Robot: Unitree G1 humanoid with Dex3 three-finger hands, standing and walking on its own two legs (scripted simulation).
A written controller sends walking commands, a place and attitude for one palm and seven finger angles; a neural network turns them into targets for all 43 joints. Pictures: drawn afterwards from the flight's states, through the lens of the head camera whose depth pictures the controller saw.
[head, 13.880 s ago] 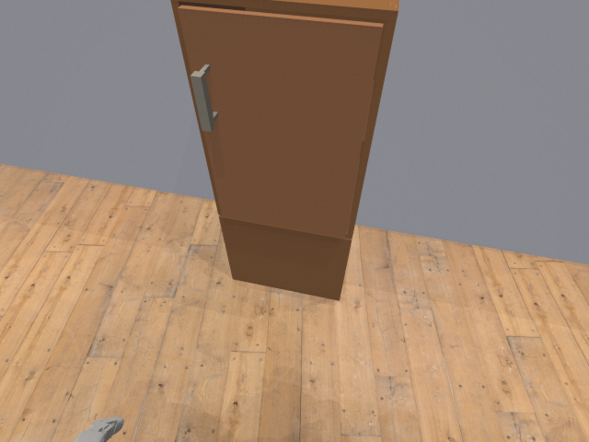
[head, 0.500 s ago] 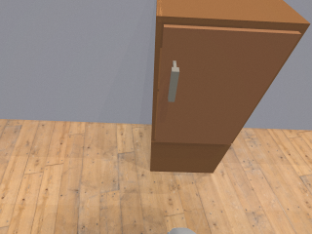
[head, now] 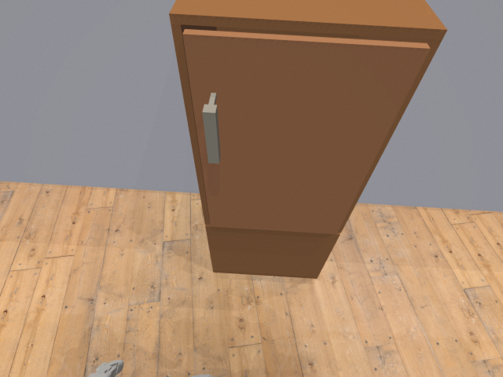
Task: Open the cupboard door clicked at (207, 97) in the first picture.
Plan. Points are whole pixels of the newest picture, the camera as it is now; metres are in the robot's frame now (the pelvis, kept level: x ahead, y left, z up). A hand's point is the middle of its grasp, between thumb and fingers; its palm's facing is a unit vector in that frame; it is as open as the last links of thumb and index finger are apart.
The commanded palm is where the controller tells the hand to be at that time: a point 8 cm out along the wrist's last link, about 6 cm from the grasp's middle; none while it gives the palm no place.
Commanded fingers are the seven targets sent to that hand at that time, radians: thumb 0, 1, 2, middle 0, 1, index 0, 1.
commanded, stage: shuffle to correct the standing spot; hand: left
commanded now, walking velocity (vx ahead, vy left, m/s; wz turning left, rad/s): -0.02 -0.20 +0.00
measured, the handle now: (213, 129) +0.54 +0.11 +0.07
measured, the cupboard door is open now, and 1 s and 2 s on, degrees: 0 0 0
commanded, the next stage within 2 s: come to a stop and stand still in 0.18 s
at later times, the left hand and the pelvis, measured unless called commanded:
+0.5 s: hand out of the picture +0.10 +0.08 -0.15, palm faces +0.05 -0.96 -0.29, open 16.6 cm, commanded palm none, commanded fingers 0.00 -0.50 0.30 -0.15 -0.30 -0.15 -0.30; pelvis +0.00 -0.14 -0.01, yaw -1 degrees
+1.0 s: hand out of the picture +0.02 +0.15 -0.17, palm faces +0.10 -0.95 -0.31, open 16.5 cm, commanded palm none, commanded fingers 0.00 -0.50 0.30 -0.15 -0.30 -0.15 -0.30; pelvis -0.02 -0.09 +0.01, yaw +1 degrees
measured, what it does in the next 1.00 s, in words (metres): steps on the spot: left foot, then right foot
